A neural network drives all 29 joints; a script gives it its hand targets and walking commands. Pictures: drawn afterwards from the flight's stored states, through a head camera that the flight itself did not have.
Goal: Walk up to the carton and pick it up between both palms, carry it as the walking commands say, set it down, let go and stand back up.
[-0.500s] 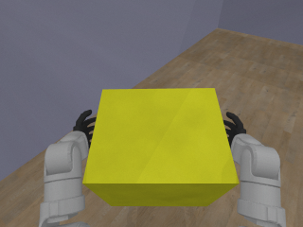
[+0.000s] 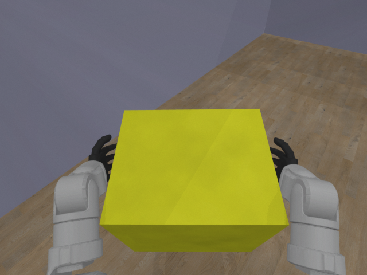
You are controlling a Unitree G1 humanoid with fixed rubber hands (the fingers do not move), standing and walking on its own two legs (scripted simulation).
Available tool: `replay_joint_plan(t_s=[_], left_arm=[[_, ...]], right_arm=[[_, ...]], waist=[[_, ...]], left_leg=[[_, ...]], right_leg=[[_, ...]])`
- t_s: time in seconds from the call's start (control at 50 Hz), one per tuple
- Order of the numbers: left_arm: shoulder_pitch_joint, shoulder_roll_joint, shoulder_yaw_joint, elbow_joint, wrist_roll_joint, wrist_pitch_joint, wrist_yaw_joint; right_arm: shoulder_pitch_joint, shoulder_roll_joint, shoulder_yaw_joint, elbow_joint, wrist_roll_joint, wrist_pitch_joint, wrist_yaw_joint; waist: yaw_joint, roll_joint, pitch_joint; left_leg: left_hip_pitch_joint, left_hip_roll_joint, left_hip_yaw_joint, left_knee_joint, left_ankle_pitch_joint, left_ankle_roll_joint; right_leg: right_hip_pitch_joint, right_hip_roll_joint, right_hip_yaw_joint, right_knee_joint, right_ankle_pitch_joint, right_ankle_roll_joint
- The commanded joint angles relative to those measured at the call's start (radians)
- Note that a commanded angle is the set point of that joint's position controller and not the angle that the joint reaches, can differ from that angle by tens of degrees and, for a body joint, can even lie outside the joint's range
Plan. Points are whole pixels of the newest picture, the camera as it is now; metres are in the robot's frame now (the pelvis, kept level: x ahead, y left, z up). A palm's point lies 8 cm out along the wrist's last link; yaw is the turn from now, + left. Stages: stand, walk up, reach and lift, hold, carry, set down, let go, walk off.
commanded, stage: carry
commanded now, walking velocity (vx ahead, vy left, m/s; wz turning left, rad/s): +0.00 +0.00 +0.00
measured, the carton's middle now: (191, 186) +0.33 +0.00 +0.04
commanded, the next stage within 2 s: hold in 0.66 s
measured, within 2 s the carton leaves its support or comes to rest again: neither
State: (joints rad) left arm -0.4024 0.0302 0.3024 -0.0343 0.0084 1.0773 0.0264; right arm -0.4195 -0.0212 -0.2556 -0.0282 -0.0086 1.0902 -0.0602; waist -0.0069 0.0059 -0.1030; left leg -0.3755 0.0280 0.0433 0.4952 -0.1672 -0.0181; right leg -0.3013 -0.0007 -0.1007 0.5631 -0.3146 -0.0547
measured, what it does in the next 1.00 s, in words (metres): stands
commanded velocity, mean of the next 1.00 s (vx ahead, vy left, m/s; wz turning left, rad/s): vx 0.00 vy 0.00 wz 0.00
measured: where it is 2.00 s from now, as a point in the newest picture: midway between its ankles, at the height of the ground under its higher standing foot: outside the picture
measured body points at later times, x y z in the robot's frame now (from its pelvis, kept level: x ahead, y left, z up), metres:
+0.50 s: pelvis +0.00 +0.00 +0.00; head -0.02 -0.01 +0.45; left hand +0.33 +0.19 +0.11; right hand +0.33 -0.19 +0.10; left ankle +0.05 +0.13 -0.73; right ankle -0.01 -0.08 -0.73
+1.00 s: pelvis +0.01 +0.02 +0.01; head -0.03 +0.03 +0.46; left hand +0.29 +0.20 +0.05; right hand +0.28 -0.18 +0.05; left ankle +0.06 +0.14 -0.73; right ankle -0.01 -0.08 -0.73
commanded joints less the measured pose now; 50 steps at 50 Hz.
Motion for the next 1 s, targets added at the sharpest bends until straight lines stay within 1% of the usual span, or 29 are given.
replay_joint_plan(t_s=[0.0, 0.64, 0.66, 0.68, 0.7, 0.72, 0.74, 0.76, 0.78, 0.8, 0.82, 0.84, 0.88, 0.94, 0.98], left_arm=[[-0.582, -0.790, -0.659, -0.121, -0.193, -0.003, -0.025], [-0.564, -0.805, -0.672, -0.119, -0.188, -0.010, -0.043], [-0.213, -0.454, -0.321, 0.232, 0.162, -0.090, -0.101], [0.124, -0.397, -0.224, 0.547, 0.160, -0.180, -0.125], [0.078, -0.503, -0.350, 0.280, 0.092, -0.284, -0.149], [0.058, -0.595, -0.433, 0.160, 0.045, -0.336, -0.165], [-0.052, -0.636, -0.549, 0.023, -0.030, -0.381, -0.191], [-0.179, -0.643, -0.637, -0.104, -0.074, -0.424, -0.210], [-0.222, -0.636, -0.662, -0.165, -0.086, -0.454, -0.216], [-0.224, -0.620, -0.641, -0.184, -0.082, -0.468, -0.214], [-0.181, -0.604, -0.607, -0.162, -0.070, -0.471, -0.213], [-0.146, -0.597, -0.585, -0.127, -0.056, -0.466, -0.216], [-0.122, -0.615, -0.587, -0.080, -0.033, -0.444, -0.224], [-0.155, -0.680, -0.604, 0.006, -0.017, -0.405, -0.246], [-0.194, -0.733, -0.600, 0.076, -0.009, -0.381, -0.264]], right_arm=[[-0.569, 0.815, 0.657, -0.112, 0.184, -0.011, 0.041], [-0.550, 0.831, 0.671, -0.112, 0.184, -0.019, 0.060], [-0.199, 0.480, 0.320, 0.239, -0.167, -0.097, 0.120], [0.152, 0.398, 0.214, 0.590, -0.174, -0.195, 0.153], [0.065, 0.502, 0.355, 0.307, -0.080, -0.319, 0.162], [0.009, 0.601, 0.455, 0.152, -0.018, -0.378, 0.171], [-0.072, 0.706, 0.543, 0.025, 0.040, -0.414, 0.171], [-0.159, 0.781, 0.606, -0.072, 0.081, -0.435, 0.174], [-0.184, 0.811, 0.666, -0.131, 0.111, -0.451, 0.179], [-0.209, 0.796, 0.713, -0.151, 0.132, -0.465, 0.187], [-0.224, 0.774, 0.742, -0.161, 0.135, -0.474, 0.195], [-0.225, 0.761, 0.751, -0.143, 0.121, -0.478, 0.202], [-0.183, 0.749, 0.724, -0.075, 0.078, -0.473, 0.216], [-0.164, 0.768, 0.660, 0.066, 0.026, -0.453, 0.248], [-0.178, 0.786, 0.604, 0.163, -0.006, -0.438, 0.275]], waist=[[0.003, -0.013, -0.279], [0.004, -0.010, -0.270], [-0.009, -0.008, 0.215], [-0.028, -0.002, 0.186], [-0.030, -0.005, 0.058], [-0.020, -0.013, -0.035], [-0.052, -0.049, -0.170], [-0.055, -0.091, -0.265], [-0.022, -0.111, -0.306], [0.027, -0.111, -0.297], [0.074, -0.112, -0.270], [0.101, -0.109, -0.238], [0.104, -0.072, -0.182], [0.077, -0.017, -0.098], [0.052, 0.004, -0.048]], left_leg=[[0.134, 0.089, -0.069, -0.026, 0.176, 0.044], [0.132, 0.093, -0.066, -0.027, 0.162, 0.043], [0.402, -0.080, -0.077, -0.186, 0.026, 0.044], [0.415, -0.069, -0.106, -0.200, 0.032, 0.044], [0.432, -0.075, -0.110, -0.186, 0.189, 0.040], [0.403, -0.068, -0.120, -0.182, 0.256, 0.041], [0.370, -0.063, -0.129, -0.163, 0.295, 0.056], [0.315, -0.068, -0.128, -0.150, 0.305, 0.076], [0.300, -0.082, -0.125, -0.149, 0.281, 0.081], [0.285, -0.089, -0.126, -0.155, 0.246, 0.077], [0.270, -0.091, -0.121, -0.165, 0.210, 0.074], [0.269, -0.093, -0.115, -0.173, 0.170, 0.073], [0.316, -0.091, -0.108, -0.182, 0.127, 0.068], [0.399, -0.079, -0.106, -0.187, 0.106, 0.056], [0.432, -0.074, -0.104, -0.198, 0.083, 0.048]], right_leg=[[0.080, -0.139, 0.128, -0.104, 0.211, 0.013], [0.087, -0.134, 0.126, -0.114, 0.220, 0.005], [0.140, 0.017, 0.185, -0.365, 0.139, 0.066], [0.144, -0.009, 0.217, -0.355, 0.111, 0.071], [0.252, -0.014, 0.231, -0.306, 0.350, 0.075], [0.339, -0.026, 0.242, -0.277, 0.528, 0.077], [0.387, -0.026, 0.247, -0.247, 0.666, 0.082], [0.420, -0.018, 0.243, -0.225, 0.757, 0.088], [0.422, -0.022, 0.240, -0.206, 0.781, 0.099], [0.404, -0.024, 0.231, -0.197, 0.730, 0.104], [0.388, -0.021, 0.226, -0.200, 0.661, 0.103], [0.360, -0.018, 0.226, -0.213, 0.577, 0.101], [0.287, -0.003, 0.220, -0.243, 0.411, 0.085], [0.172, 0.011, 0.217, -0.287, 0.219, 0.059], [0.127, 0.017, 0.216, -0.308, 0.131, 0.041]])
